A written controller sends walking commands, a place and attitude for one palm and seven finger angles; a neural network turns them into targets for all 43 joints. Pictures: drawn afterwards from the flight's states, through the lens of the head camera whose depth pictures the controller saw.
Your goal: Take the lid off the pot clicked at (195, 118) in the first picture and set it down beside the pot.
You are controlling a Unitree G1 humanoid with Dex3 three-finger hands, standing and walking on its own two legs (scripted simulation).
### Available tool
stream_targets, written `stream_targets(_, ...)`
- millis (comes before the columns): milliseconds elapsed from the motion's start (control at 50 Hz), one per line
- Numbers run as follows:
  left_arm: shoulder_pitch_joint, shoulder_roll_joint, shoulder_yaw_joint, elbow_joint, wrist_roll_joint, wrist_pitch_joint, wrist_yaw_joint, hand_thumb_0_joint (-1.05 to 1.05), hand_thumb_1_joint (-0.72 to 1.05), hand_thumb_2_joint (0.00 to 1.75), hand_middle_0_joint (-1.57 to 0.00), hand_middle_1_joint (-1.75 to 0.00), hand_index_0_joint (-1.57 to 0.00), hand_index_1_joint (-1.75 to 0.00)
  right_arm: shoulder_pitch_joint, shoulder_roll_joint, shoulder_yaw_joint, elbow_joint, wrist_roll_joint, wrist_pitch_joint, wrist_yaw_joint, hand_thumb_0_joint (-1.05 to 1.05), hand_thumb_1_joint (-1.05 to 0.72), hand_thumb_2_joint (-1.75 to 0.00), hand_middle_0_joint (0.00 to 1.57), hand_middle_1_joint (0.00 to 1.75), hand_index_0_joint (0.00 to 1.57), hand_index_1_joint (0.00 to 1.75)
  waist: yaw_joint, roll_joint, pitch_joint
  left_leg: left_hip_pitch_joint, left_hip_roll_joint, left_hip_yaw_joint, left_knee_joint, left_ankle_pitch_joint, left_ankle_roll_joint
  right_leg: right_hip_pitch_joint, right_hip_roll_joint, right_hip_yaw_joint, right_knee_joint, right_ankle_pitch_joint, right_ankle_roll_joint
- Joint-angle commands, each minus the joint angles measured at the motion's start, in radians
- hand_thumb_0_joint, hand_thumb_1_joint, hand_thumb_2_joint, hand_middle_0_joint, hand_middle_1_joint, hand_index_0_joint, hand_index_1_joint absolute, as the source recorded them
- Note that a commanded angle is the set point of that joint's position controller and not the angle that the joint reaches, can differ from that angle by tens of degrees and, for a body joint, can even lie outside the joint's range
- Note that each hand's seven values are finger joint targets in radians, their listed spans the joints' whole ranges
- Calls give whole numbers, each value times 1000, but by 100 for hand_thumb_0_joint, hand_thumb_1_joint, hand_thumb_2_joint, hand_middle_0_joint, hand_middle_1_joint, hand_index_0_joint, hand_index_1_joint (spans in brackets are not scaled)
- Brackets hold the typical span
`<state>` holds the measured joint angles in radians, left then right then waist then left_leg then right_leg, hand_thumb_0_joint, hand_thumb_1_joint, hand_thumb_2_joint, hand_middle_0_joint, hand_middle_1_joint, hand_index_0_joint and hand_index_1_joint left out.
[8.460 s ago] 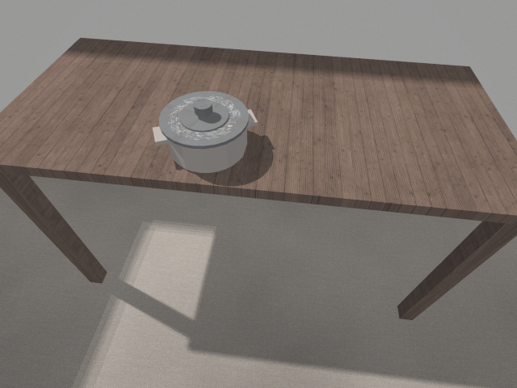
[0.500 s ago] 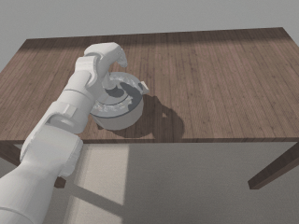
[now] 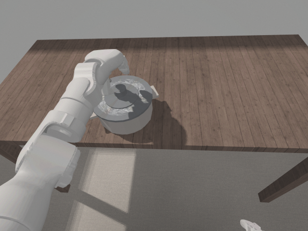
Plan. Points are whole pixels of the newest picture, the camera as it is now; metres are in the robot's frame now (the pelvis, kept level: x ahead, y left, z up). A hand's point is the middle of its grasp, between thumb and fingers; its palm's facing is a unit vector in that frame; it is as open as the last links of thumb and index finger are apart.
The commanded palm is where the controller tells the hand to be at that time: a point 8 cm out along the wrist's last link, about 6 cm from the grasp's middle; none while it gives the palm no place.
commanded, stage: move the open hand above the knob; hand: left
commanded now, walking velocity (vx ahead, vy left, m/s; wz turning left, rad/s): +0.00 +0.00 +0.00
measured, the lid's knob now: (120, 90) +0.51 +0.09 +0.07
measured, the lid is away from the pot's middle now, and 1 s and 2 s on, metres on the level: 0.00 0.00 0.00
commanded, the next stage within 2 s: lower the open fingers around the knob in 0.28 s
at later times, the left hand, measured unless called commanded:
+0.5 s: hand (114, 79) +0.48 +0.09 +0.14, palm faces -0.33 -0.02 -0.94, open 10.2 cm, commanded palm +0.48 +0.10 +0.19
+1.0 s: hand (114, 90) +0.48 +0.10 +0.10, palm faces -0.39 -0.02 -0.92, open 10.2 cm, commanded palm +0.49 +0.10 +0.16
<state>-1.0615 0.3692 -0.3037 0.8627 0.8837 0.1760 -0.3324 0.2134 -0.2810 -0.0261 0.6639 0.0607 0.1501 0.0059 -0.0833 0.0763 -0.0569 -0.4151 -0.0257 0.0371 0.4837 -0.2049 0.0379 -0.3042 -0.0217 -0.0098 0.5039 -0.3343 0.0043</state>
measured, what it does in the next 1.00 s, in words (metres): stands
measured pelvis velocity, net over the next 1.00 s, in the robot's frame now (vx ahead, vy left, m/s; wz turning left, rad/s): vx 0.00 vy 0.00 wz -0.02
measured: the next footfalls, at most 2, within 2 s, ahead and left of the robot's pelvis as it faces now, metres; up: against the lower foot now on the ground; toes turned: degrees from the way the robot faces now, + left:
none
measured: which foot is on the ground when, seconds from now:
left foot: down 0.00-1.00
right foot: down 0.00-1.00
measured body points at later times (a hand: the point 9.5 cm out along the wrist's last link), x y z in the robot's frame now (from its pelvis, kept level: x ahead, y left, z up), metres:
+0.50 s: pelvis +0.00 +0.00 +0.00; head +0.04 -0.03 +0.45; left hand +0.49 +0.09 +0.19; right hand +0.05 -0.26 -0.15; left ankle +0.02 +0.10 -0.74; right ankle -0.06 -0.12 -0.74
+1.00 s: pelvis +0.00 +0.00 +0.00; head +0.05 -0.02 +0.44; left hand +0.50 +0.10 +0.15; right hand +0.06 -0.27 -0.14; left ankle +0.02 +0.10 -0.74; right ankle -0.06 -0.12 -0.74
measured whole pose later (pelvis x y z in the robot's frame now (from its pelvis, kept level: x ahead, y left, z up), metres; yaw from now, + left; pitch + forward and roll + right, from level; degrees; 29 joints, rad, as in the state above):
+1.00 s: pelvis +0.00 +0.00 +0.00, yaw -1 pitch +10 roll +0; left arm -1.08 0.34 -0.29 1.04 0.90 0.17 -0.28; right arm 0.26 -0.27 -0.03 0.70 0.06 0.14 -0.01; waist -0.12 0.07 -0.07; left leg -0.47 -0.02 0.05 0.51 -0.22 0.04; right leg -0.36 -0.01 0.00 0.52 -0.33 0.01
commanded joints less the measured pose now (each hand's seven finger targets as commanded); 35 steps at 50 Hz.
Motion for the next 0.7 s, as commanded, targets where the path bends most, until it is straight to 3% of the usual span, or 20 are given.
stream_targets(0,-540,168,61,-151,16,6,44,0,-30,141,-82,-8,-82,-8,5,-110,-30,-94,2,-15,2,0,-90,-90,20,30,20,30,-28,-123,-385,382,-21,-33,32,338,43,-69,53,-32,-40,452,-32)
stream_targets(20,-532,132,43,-123,6,11,42,0,-30,141,-82,-8,-82,-8,9,-111,-31,-89,3,-11,2,0,-90,-90,20,30,20,30,-35,-137,-359,363,-20,-32,32,330,44,-80,53,-34,-44,447,-34)
stream_targets(80,-602,172,64,-166,10,12,50,0,-30,141,-82,-8,-82,-8,0,-112,-28,-92,2,-14,1,0,-90,-90,20,30,20,30,-33,-105,-401,388,-22,-39,30,316,42,-71,52,-29,-41,435,-36)
stream_targets(100,-631,139,34,-183,10,11,50,0,-30,141,-82,-8,-82,-8,-1,-107,-27,-91,1,-17,1,0,-90,-90,20,30,20,30,-39,-93,-410,400,-23,-43,31,317,41,-83,54,-31,-38,428,-36)
stream_targets(200,-615,167,71,-95,18,23,66,0,-30,141,-82,-8,-82,-8,22,-113,-25,-75,-3,-18,-3,0,-90,-90,20,30,20,30,-33,-119,-398,373,-18,-50,22,293,37,-89,57,-35,-40,394,-40)
stream_targets(240,-626,197,97,-124,23,15,71,0,-30,141,-82,-8,-82,-8,25,-114,-26,-82,-9,-23,-6,0,-90,-90,20,30,20,30,-26,-111,-447,383,-19,-47,27,319,41,-55,54,-28,-36,433,-39)
stream_targets(260,-606,192,89,-78,34,22,73,0,-30,141,-82,-8,-82,-8,23,-113,-23,-80,-6,-21,-7,0,-90,-90,20,30,20,30,-29,-121,-430,370,-19,-46,26,316,39,-64,55,-28,-36,423,-39)
stream_targets(280,-623,124,32,-84,33,27,71,0,-30,141,-82,-8,-82,-8,22,-108,-25,-78,-3,-19,-5,0,-90,-90,20,30,20,30,-41,-112,-407,372,-16,-44,23,301,37,-96,57,-34,-39,401,-38)
stream_targets(300,-612,143,59,-72,32,31,74,0,-30,141,-82,-8,-82,-8,34,-111,-28,-74,-6,-23,-4,0,-90,-90,20,30,20,30,-34,-117,-403,369,-16,-44,27,306,38,-89,58,-35,-40,408,-39)
stream_targets(340,-603,214,119,-107,26,18,70,0,-30,141,-82,-8,-82,-8,37,-118,-30,-86,-12,-28,-5,0,-90,-90,20,30,20,30,-20,-121,-460,387,-18,-44,33,348,44,-40,55,-24,-36,463,-38)
stream_targets(380,-582,173,80,-55,33,36,59,0,-30,141,-82,-8,-82,-8,35,-114,-29,-80,-7,-25,-1,0,-90,-90,20,30,20,30,-24,-125,-432,372,-23,-42,31,342,43,-52,57,-29,-34,465,-37)
stream_targets(420,-528,172,90,-10,23,46,49,0,-30,141,-82,-8,-82,-8,45,-121,-29,-81,-3,-23,-1,0,-90,-90,20,30,20,30,-23,-168,-386,326,-23,-34,26,325,45,-39,55,-29,-43,474,-35)
stream_targets(460,-564,193,95,-60,20,39,41,0,-30,141,-82,-8,-82,-8,45,-126,-30,-86,-4,-25,-6,0,-90,-90,20,30,20,30,-27,-162,-396,333,-26,-28,19,292,49,-31,54,-24,-53,467,-30)
stream_targets(500,-581,167,65,-60,22,28,34,0,-30,141,-82,-8,-82,-8,48,-124,-31,-82,-1,-28,-13,0,-90,-90,20,30,20,30,-41,-154,-378,338,-25,-27,18,272,51,-55,56,-23,-58,443,-30)
stream_targets(520,-617,165,71,-129,13,7,32,0,-30,141,-82,-8,-82,-8,56,-121,-36,-89,-5,-35,-16,0,-90,-90,20,30,20,30,-39,-148,-417,364,-25,-33,25,310,56,-42,54,-22,-59,469,-32)
stream_targets(560,-599,217,107,-125,24,-8,40,0,-30,141,-82,-8,-82,-8,65,-124,-37,-84,-8,-39,-19,0,-90,-90,20,30,20,30,-33,-114,-431,386,-22,-36,25,318,53,-44,57,-21,-53,459,-33)
stream_targets(600,-541,185,84,-43,27,-3,51,0,-30,141,-82,-8,-82,-8,69,-123,-36,-75,-3,-36,-21,0,-90,-90,20,30,20,30,-39,-137,-369,352,-18,-31,18,283,50,-79,60,-27,-58,415,-33)
stream_targets(660,-578,147,57,-79,24,-7,69,0,-30,141,-82,-8,-82,-8,73,-125,-40,-67,-4,-38,-15,0,-90,-90,20,30,20,30,-45,-98,-385,377,-14,-37,25,291,45,-107,63,-30,-52,397,-36)
stream_targets(680,-579,166,75,-56,27,-3,77,0,-30,141,-82,-8,-82,-8,77,-125,-42,-61,-5,-39,-16,0,-90,-90,20,30,20,30,-44,-100,-383,370,-14,-37,24,276,45,-108,63,-31,-52,384,-37)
